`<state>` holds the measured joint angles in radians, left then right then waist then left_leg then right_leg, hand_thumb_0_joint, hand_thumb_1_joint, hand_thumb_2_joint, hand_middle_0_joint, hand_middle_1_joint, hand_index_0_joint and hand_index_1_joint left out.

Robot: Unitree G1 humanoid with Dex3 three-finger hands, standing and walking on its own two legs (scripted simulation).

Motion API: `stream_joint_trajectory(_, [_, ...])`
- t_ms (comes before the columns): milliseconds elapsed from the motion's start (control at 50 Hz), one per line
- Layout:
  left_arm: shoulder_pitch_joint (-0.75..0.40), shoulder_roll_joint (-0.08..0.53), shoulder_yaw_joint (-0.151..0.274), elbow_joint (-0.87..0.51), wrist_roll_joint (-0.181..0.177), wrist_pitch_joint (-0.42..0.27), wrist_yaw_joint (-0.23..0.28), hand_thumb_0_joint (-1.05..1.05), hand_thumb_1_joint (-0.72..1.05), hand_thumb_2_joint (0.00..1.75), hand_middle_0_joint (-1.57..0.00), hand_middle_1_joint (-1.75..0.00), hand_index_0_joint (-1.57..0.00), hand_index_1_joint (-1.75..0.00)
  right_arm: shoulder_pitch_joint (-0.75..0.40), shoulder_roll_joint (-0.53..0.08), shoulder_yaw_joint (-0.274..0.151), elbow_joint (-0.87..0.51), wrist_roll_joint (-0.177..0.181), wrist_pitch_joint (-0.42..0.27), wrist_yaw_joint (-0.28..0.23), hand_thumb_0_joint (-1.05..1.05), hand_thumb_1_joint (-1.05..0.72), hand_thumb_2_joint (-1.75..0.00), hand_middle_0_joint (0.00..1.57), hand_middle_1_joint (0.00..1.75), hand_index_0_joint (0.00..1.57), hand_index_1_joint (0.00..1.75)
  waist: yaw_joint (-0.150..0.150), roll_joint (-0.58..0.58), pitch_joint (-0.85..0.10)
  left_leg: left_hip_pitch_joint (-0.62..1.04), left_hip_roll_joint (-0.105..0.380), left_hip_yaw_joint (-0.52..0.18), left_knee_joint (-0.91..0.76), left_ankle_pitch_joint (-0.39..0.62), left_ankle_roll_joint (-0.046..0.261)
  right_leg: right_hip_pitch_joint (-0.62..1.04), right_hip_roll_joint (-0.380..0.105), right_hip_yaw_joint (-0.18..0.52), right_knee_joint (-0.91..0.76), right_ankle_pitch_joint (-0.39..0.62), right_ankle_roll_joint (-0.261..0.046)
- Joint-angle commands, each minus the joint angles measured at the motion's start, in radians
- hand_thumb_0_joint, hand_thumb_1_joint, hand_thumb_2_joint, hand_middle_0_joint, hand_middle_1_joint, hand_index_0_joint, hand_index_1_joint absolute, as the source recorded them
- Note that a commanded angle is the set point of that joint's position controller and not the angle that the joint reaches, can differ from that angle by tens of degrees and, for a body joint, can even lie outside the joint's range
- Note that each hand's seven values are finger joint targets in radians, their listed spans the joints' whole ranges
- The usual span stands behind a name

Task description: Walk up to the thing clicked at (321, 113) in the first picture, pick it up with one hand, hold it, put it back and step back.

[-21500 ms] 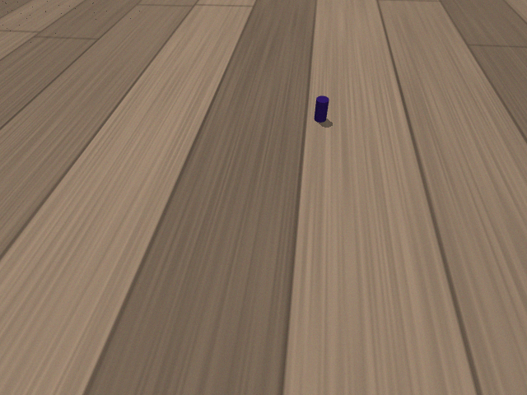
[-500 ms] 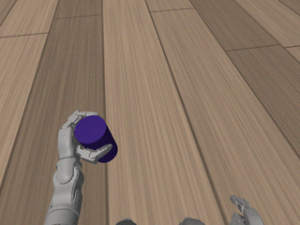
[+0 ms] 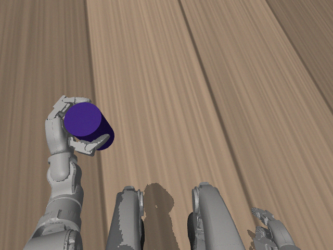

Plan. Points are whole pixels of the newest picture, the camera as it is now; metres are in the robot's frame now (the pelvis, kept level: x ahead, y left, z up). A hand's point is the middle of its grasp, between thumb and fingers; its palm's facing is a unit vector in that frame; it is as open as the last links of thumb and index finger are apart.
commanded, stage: crouch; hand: left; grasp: from the side
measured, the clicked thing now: (92, 129) +0.40 +0.19 -0.05
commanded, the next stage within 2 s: lower in 1.28 s
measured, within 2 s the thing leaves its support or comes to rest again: neither
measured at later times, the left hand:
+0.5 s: hand (102, 140) +0.43 +0.21 -0.23, palm faces +0.22 -0.98 -0.03, open 10.9 cm
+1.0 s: hand (105, 144) +0.45 +0.22 -0.32, palm faces +0.20 -0.98 -0.01, open 10.8 cm
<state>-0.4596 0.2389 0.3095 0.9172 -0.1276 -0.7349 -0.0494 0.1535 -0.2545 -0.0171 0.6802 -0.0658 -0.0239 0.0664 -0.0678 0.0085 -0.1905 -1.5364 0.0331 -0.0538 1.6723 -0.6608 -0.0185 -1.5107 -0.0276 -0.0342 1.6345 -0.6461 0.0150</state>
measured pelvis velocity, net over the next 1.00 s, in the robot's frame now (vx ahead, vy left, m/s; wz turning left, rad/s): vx -0.05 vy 0.01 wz -0.12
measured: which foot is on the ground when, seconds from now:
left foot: down 0.00-1.00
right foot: down 0.00-1.00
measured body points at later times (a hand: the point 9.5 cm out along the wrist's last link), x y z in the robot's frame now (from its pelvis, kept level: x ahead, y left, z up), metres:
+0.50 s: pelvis -0.05 +0.00 -0.18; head +0.17 +0.04 +0.21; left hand +0.42 +0.27 -0.22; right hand +0.03 -0.28 -0.30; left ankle +0.04 +0.13 -0.53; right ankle +0.05 -0.13 -0.53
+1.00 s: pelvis -0.05 +0.01 -0.24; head +0.19 +0.08 +0.13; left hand +0.43 +0.28 -0.32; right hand +0.02 -0.27 -0.34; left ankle +0.04 +0.13 -0.53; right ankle +0.05 -0.13 -0.53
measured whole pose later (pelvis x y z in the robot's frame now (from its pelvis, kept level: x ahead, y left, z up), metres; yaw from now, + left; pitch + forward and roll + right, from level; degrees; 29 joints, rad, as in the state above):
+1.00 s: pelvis -0.05 +0.01 -0.24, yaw -7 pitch +27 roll -9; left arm -0.78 0.58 0.53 1.22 -0.05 -0.81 -0.10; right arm 0.05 -0.31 0.19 0.68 -0.19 0.04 0.12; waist -0.21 -0.07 0.05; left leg -2.27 0.00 -0.19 2.48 -0.69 -0.02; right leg -2.19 0.00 -0.10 2.36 -0.65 0.04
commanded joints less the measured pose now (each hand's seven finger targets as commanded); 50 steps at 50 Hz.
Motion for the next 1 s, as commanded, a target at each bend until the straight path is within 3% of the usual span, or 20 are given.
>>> stream_joint_trajectory(0, [-0.387,0.188,0.049,-0.204,-0.009,-0.108,0.000,0.00,0.06,1.24,-1.22,-1.35,-1.22,-1.37,0.092,-0.179,-0.064,-0.066,-0.003,-0.019,-0.001,0.00,-0.93,-0.92,0.20,0.30,0.20,0.30,-0.031,0.052,-0.618,0.291,-0.025,-0.007,-0.090,0.356,0.034,0.192,0.039,0.001,-0.084,0.346,-0.046])
stream_joint_trajectory(20, [-0.421,0.222,0.068,-0.190,-0.002,-0.113,0.000,0.00,0.07,1.25,-1.22,-1.35,-1.22,-1.37,0.092,-0.178,-0.060,-0.054,-0.007,-0.017,0.000,0.00,-0.93,-0.92,0.20,0.30,0.20,0.30,-0.030,0.063,-0.617,0.269,-0.025,-0.005,-0.061,0.354,0.034,0.163,0.037,0.004,-0.060,0.342,-0.046])
stream_joint_trajectory(80, [-0.496,0.235,0.056,-0.088,0.018,-0.115,-0.017,0.00,0.06,1.25,-1.24,-1.36,-1.24,-1.38,0.101,-0.180,-0.054,-0.031,-0.015,-0.011,0.000,0.00,-0.92,-0.92,0.20,0.30,0.20,0.30,-0.072,0.050,-0.597,0.157,-0.024,-0.007,0.019,0.287,0.037,0.074,0.038,0.002,0.002,0.287,-0.045])
stream_joint_trajectory(180, [-0.504,0.320,0.145,0.101,0.041,-0.108,-0.010,0.00,0.01,1.27,-1.26,-1.41,-1.26,-1.42,0.088,-0.192,-0.028,-0.053,-0.031,-0.003,0.009,0.00,-0.92,-0.91,0.20,0.30,0.20,0.30,-0.050,0.055,-0.552,-0.015,-0.029,0.005,0.097,0.130,0.029,-0.034,0.035,-0.008,0.088,0.130,-0.047])
stream_joint_trajectory(220, [-0.538,0.365,0.177,0.110,0.049,-0.114,-0.007,0.00,0.06,1.31,-1.29,-1.45,-1.29,-1.46,0.084,-0.195,-0.017,-0.058,-0.035,0.002,0.013,0.00,-0.91,-0.91,0.20,0.30,0.20,0.30,-0.046,0.081,-0.548,-0.050,-0.029,0.007,0.121,0.092,0.024,-0.081,0.035,-0.021,0.131,0.097,-0.048])
stream_joint_trajectory(240, [-0.555,0.349,0.158,0.118,0.058,-0.117,-0.009,0.00,0.05,1.33,-1.30,-1.46,-1.30,-1.48,0.078,-0.195,-0.014,-0.059,-0.039,0.004,0.016,0.00,-0.92,-0.91,0.20,0.30,0.20,0.30,-0.062,0.096,-0.548,-0.076,-0.030,0.011,0.137,0.069,0.024,-0.098,0.036,-0.023,0.148,0.082,-0.048])
stream_joint_trajectory(320, [-0.617,0.411,0.164,0.076,0.083,-0.137,-0.034,0.00,0.06,1.31,-1.29,-1.45,-1.29,-1.46,0.079,-0.213,-0.006,-0.051,-0.048,0.003,0.020,0.00,-0.93,-0.92,0.20,0.30,0.20,0.30,-0.078,0.159,-0.598,-0.076,-0.026,0.014,0.196,0.056,0.022,-0.165,0.040,-0.048,0.235,0.086,-0.050])
stream_joint_trajectory(440, [-0.719,0.511,0.223,0.058,0.059,-0.147,-0.028,0.00,-0.02,1.19,-1.19,-1.33,-1.19,-1.35,0.090,-0.238,0.021,-0.025,-0.057,0.012,0.015,0.00,-0.94,-0.92,0.20,0.30,0.20,0.30,-0.101,0.182,-0.615,-0.159,-0.027,0.019,0.311,0.047,0.027,-0.189,0.042,-0.054,0.314,0.093,-0.042])
stream_joint_trajectory(480, [-0.698,0.493,0.210,0.071,0.065,-0.145,-0.029,0.00,0.00,1.19,-1.19,-1.32,-1.19,-1.34,0.084,-0.240,0.029,-0.022,-0.064,0.014,0.015,0.00,-0.94,-0.92,0.20,0.30,0.20,0.30,-0.108,0.181,-0.594,-0.188,-0.028,0.020,0.334,0.035,0.030,-0.198,0.043,-0.059,0.330,0.089,-0.039])
stream_joint_trajectory(540, [-0.625,0.516,0.233,0.140,0.077,-0.137,-0.039,0.00,-0.01,1.19,-1.21,-1.33,-1.21,-1.34,0.087,-0.251,0.042,-0.011,-0.073,0.024,0.016,0.00,-0.94,-0.92,0.20,0.30,0.20,0.30,-0.113,0.161,-0.557,-0.249,-0.027,0.020,0.379,0.059,0.033,-0.199,0.048,-0.064,0.361,0.111,-0.036])
stream_joint_trajectory(560, [-0.634,0.490,0.213,0.140,0.074,-0.136,-0.045,0.00,0.00,1.19,-1.21,-1.33,-1.21,-1.34,0.081,-0.254,0.046,-0.019,-0.075,0.025,0.018,0.00,-0.93,-0.92,0.20,0.30,0.20,0.30,-0.124,0.157,-0.537,-0.271,-0.028,0.017,0.390,0.051,0.035,-0.213,0.049,-0.069,0.371,0.110,-0.035])
stream_joint_trajectory(600, [-0.608,0.515,0.245,0.157,0.072,-0.127,-0.047,0.00,0.02,1.19,-1.21,-1.34,-1.22,-1.35,0.085,-0.266,0.055,-0.019,-0.079,0.031,0.020,0.00,-0.94,-0.92,0.20,0.30,0.20,0.30,-0.122,0.162,-0.519,-0.280,-0.026,0.006,0.405,0.077,0.031,-0.235,0.050,-0.080,0.399,0.131,-0.036])
stream_joint_trajectory(660, [-0.585,0.504,0.245,0.163,0.062,-0.122,-0.060,0.00,0.03,1.18,-1.18,-1.32,-1.19,-1.33,0.080,-0.280,0.068,-0.027,-0.085,0.040,0.024,0.00,-0.93,-0.91,0.20,0.30,0.20,0.30,-0.129,0.169,-0.498,-0.275,-0.022,-0.011,0.431,0.111,0.026,-0.265,0.056,-0.098,0.431,0.157,-0.038])
stream_joint_trajectory(680, [-0.602,0.506,0.239,0.160,0.063,-0.123,-0.065,0.00,0.05,1.18,-1.19,-1.32,-1.20,-1.33,0.077,-0.286,0.073,-0.029,-0.089,0.041,0.024,0.00,-0.93,-0.91,0.20,0.30,0.20,0.30,-0.145,0.184,-0.478,-0.274,-0.020,-0.021,0.437,0.104,0.025,-0.288,0.054,-0.107,0.445,0.156,-0.039])
stream_joint_trajectory(720, [-0.605,0.538,0.248,0.145,0.075,-0.125,-0.062,0.00,0.06,1.19,-1.19,-1.33,-1.20,-1.33,0.081,-0.291,0.079,-0.020,-0.095,0.047,0.028,0.00,-0.92,-0.91,0.20,0.30,0.20,0.30,-0.137,0.214,-0.471,-0.267,-0.017,-0.027,0.441,0.113,0.018,-0.303,0.057,-0.113,0.465,0.157,-0.043])
stream_joint_trajectory(840, [-0.659,0.555,0.236,0.069,0.069,-0.151,-0.061,0.00,0.11,1.21,-1.22,-1.34,-1.23,-1.35,0.064,-0.308,0.100,-0.025,-0.112,0.056,0.035,0.00,-0.92,-0.91,0.20,0.30,0.20,0.30,-0.163,0.248,-0.475,-0.272,-0.013,-0.045,0.477,0.060,0.017,-0.321,0.061,-0.132,0.494,0.128,-0.040])
stream_joint_trajectory(900, [-0.658,0.569,0.237,0.080,0.071,-0.154,-0.052,0.00,0.11,1.21,-1.20,-1.33,-1.21,-1.34,0.067,-0.319,0.116,-0.010,-0.124,0.060,0.038,0.00,-0.92,-0.91,0.20,0.30,0.20,0.30,-0.175,0.263,-0.461,-0.262,-0.010,-0.054,0.504,0.093,0.014,-0.328,0.062,-0.138,0.511,0.159,-0.039])
stream_joint_trajectory(920, [-0.649,0.537,0.217,0.102,0.073,-0.153,-0.052,0.00,0.10,1.19,-1.21,-1.33,-1.22,-1.33,0.058,-0.321,0.118,-0.020,-0.127,0.064,0.041,0.00,-0.93,-0.91,0.20,0.30,0.20,0.30,-0.185,0.266,-0.445,-0.257,-0.010,-0.063,0.500,0.094,0.010,-0.350,0.060,-0.144,0.517,0.158,-0.041])
stream_joint_trajectory(960, [-0.602,0.578,0.239,0.125,0.081,-0.153,-0.045,0.00,0.11,1.20,-1.20,-1.33,-1.21,-1.33,0.050,-0.330,0.124,-0.020,-0.133,0.070,0.040,0.00,-0.92,-0.91,0.20,0.30,0.20,0.30,-0.172,0.254,-0.431,-0.280,-0.010,-0.059,0.517,0.103,0.012,-0.330,0.063,-0.145,0.519,0.165,-0.038])
stream_joint_trajectory(980, [-0.604,0.569,0.225,0.145,0.088,-0.150,-0.044,0.00,0.09,1.20,-1.20,-1.33,-1.21,-1.33,0.036,-0.335,0.128,-0.016,-0.137,0.070,0.041,0.00,-0.92,-0.91,0.20,0.30,0.20,0.30,-0.182,0.261,-0.385,-0.297,-0.009,-0.061,0.521,0.087,0.013,-0.358,0.063,-0.148,0.524,0.153,-0.039])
